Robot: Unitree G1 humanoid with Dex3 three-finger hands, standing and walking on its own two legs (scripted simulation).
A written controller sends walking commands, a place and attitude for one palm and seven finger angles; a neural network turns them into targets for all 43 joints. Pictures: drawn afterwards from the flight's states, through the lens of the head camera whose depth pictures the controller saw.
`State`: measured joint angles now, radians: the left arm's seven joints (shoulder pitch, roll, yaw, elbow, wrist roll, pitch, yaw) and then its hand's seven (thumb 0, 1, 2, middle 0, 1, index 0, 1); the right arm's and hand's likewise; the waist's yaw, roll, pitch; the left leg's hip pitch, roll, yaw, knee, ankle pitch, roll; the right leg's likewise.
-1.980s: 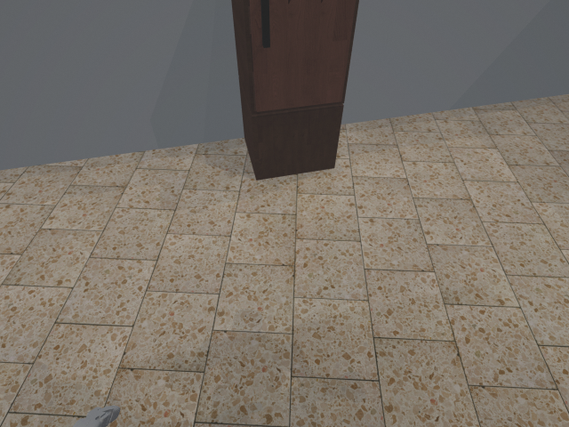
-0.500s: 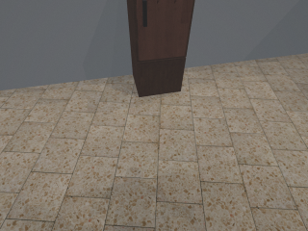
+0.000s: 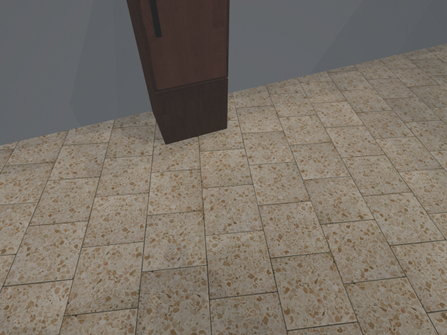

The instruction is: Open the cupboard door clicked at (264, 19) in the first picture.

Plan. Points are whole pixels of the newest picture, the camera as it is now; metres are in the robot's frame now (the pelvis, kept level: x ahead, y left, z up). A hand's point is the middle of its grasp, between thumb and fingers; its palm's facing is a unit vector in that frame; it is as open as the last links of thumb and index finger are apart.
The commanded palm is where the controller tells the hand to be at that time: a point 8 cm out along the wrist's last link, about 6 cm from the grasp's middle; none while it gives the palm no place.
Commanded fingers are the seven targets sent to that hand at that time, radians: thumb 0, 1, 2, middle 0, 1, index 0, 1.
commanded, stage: walk to a spot facing it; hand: left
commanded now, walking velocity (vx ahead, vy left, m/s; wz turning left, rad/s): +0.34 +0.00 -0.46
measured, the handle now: (154, 15) +1.32 +0.39 +0.04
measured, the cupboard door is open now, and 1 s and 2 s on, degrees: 0 0 0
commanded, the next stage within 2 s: turn to face it in 1.40 s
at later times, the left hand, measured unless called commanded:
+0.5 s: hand out of the picture +0.16 +0.17 -0.18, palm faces -0.04 -0.99 -0.14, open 7.4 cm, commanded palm none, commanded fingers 0.00 0.90 0.90 -0.20 -0.30 -0.20 -0.30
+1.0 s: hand (191, 186) +0.54 +0.13 -0.16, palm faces -0.37 -0.92 -0.14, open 7.4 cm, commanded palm none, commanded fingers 0.00 0.90 0.90 -0.20 -0.30 -0.20 -0.30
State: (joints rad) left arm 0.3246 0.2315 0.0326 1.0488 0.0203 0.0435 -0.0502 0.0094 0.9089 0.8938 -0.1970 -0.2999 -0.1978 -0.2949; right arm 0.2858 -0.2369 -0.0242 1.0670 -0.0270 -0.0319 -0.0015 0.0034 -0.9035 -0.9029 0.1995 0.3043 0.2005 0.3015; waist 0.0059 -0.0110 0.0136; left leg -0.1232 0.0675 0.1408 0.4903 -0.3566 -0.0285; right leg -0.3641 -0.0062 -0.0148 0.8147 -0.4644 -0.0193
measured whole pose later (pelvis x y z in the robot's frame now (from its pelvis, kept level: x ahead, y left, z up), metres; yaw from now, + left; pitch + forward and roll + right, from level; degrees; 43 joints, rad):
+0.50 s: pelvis +0.19 +0.00 +0.00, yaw -8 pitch +1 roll -2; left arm 0.41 0.16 0.04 1.07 0.03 -0.06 0.00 0.01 0.91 0.89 -0.20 -0.30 -0.20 -0.30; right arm 0.12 -0.17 -0.04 0.97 -0.03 -0.04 0.03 0.01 -0.91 -0.90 0.20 0.30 0.20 0.30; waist 0.05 -0.01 0.02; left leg -0.49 0.10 0.09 0.66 -0.20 -0.02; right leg -0.01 0.03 0.03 0.39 -0.39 0.00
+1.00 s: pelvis +0.39 +0.00 +0.01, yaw -21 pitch +0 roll +0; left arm 0.15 0.18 0.07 1.00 0.03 0.03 -0.04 0.01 0.91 0.89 -0.19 -0.30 -0.19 -0.29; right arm 0.49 -0.12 -0.03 1.13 -0.03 -0.08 -0.03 0.00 -0.92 -0.90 0.20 0.30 0.20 0.30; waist -0.05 -0.03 0.05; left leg 0.05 0.04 0.34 0.31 -0.35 0.01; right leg -0.61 -0.10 -0.11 0.84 -0.12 -0.01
